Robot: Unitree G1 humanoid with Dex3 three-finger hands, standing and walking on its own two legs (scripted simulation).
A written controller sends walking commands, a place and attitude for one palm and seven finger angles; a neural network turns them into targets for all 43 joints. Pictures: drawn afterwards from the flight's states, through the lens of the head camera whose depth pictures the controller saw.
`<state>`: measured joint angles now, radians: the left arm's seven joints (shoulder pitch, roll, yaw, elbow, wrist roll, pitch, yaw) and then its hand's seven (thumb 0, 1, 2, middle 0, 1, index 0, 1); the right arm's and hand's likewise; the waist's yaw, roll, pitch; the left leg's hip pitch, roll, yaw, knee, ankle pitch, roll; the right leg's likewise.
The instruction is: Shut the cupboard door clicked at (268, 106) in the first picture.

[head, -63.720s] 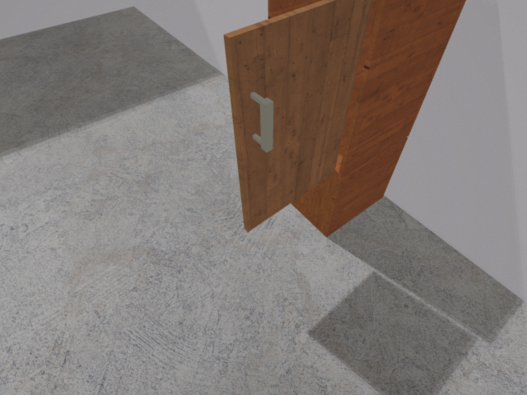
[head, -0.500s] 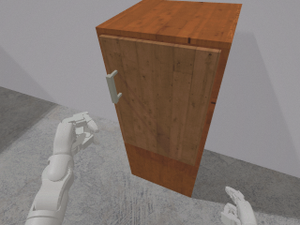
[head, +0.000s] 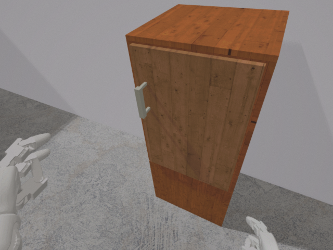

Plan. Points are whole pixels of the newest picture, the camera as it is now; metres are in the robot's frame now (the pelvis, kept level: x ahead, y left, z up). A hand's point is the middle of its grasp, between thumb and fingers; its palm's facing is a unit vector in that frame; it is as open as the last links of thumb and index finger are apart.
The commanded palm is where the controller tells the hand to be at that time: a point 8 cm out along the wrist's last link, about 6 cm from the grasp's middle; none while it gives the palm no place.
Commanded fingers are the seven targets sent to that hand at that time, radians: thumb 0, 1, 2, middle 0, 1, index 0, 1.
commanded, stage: draw the hand back to the body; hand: left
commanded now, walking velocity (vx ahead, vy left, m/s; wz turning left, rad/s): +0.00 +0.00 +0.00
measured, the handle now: (143, 100) +0.58 +0.15 +0.06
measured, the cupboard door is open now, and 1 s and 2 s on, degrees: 0 0 0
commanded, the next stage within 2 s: step back with the hand held close in 0.40 s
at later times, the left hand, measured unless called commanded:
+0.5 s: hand (37, 185) +0.18 +0.26 +0.16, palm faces +0.46 -0.80 -0.40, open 7.4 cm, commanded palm +0.14 +0.29 +0.17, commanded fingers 0.00 0.90 0.90 -0.20 -0.30 -0.20 -0.30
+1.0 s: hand (19, 195) +0.16 +0.28 +0.16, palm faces +0.38 -0.78 -0.50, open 7.4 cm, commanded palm +0.10 +0.32 +0.17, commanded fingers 0.00 0.90 0.90 -0.20 -0.30 -0.20 -0.30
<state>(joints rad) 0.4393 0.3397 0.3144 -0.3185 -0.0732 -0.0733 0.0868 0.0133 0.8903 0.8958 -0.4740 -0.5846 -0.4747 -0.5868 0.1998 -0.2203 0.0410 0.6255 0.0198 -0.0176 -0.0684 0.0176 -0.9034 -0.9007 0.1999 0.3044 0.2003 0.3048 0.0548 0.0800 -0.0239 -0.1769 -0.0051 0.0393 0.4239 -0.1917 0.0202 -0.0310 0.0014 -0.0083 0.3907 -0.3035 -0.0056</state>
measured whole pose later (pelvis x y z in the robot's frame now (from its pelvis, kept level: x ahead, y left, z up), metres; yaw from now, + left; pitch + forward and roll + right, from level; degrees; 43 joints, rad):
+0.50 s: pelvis +0.00 -0.01 +0.00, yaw +0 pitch -4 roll +0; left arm 0.47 0.34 0.35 -0.35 -0.08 -0.09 0.09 0.01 0.89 0.90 -0.22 -0.30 -0.22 -0.30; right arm 0.19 -0.22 0.03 0.63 0.02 -0.07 -0.08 0.02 -0.90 -0.90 0.20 0.30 0.20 0.30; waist 0.06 0.07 -0.02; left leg -0.17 0.01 0.03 0.42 -0.19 0.01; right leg -0.02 0.01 -0.01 0.39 -0.30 -0.01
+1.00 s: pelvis -0.04 +0.02 -0.01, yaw -1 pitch +0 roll -1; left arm 0.55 0.44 0.40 -0.44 -0.08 -0.13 0.12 0.01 0.89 0.90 -0.22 -0.30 -0.22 -0.30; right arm 0.19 -0.25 0.00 0.55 0.03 0.05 -0.10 0.02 -0.90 -0.90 0.20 0.30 0.20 0.30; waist 0.00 0.06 -0.02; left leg -0.35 0.00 0.05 0.49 -0.16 0.05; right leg -0.21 0.00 0.00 0.47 -0.27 0.02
